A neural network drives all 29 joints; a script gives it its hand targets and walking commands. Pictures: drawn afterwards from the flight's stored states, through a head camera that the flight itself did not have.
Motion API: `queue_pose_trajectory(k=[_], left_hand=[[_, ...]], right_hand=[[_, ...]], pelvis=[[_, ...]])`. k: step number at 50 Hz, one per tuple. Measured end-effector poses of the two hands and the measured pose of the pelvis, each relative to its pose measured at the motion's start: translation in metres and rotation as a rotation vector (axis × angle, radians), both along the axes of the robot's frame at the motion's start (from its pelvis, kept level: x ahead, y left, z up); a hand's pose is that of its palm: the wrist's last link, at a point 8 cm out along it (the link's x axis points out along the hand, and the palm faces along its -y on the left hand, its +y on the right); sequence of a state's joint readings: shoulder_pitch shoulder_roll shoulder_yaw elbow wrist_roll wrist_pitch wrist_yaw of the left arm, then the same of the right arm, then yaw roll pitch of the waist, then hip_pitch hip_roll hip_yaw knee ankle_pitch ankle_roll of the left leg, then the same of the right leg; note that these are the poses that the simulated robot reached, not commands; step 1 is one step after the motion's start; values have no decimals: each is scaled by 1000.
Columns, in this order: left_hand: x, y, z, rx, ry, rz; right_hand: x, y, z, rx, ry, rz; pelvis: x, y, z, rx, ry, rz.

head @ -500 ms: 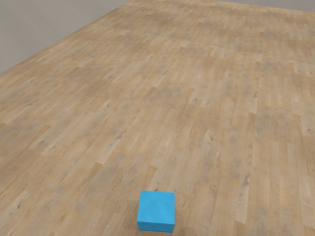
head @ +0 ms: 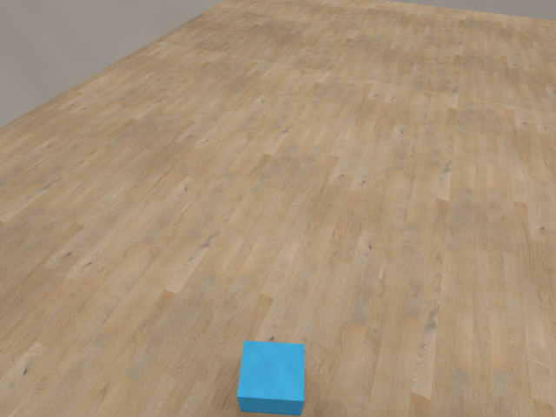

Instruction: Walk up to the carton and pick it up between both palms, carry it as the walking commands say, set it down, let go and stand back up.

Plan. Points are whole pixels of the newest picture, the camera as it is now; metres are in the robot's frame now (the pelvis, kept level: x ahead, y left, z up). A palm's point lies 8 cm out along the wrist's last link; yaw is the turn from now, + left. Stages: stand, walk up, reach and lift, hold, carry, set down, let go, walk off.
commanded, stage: walk up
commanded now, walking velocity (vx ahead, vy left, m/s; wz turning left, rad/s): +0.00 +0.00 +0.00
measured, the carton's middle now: (272, 378) +0.39 +0.05 -0.69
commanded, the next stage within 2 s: none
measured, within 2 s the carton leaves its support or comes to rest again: neither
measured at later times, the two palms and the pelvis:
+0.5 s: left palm out of the picture -0.03 +0.21 -0.15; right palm out of the picture +0.00 -0.22 -0.15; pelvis +0.01 -0.01 +0.00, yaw -1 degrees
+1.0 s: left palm out of the picture -0.03 +0.21 -0.15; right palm out of the picture +0.02 -0.24 -0.15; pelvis +0.01 -0.02 +0.00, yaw -1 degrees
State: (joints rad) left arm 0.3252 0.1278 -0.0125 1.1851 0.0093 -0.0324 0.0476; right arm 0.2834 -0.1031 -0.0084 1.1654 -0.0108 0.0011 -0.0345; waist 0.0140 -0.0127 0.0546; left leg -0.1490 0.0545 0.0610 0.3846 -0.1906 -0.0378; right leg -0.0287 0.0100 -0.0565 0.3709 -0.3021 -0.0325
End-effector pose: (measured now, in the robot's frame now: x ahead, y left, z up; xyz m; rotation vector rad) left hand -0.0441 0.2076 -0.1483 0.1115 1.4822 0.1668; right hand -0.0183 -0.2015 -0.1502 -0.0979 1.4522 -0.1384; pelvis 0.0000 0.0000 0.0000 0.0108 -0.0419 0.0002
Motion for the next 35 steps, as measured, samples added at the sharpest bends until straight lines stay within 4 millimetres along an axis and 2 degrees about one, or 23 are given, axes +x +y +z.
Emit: queue_pose_trajectory(k=[25, 35], left_hand=[[14, -2, 1, 27, -1, 2], [20, 0, 1, 46, -26, 13]], right_hand=[[16, -19, -2, -24, 2, 10], [32, -24, -3, -33, -41, 21]], pelvis=[[10, -10, -2, 0, 12, -9], [9, -14, -4, -2, 18, -9]])
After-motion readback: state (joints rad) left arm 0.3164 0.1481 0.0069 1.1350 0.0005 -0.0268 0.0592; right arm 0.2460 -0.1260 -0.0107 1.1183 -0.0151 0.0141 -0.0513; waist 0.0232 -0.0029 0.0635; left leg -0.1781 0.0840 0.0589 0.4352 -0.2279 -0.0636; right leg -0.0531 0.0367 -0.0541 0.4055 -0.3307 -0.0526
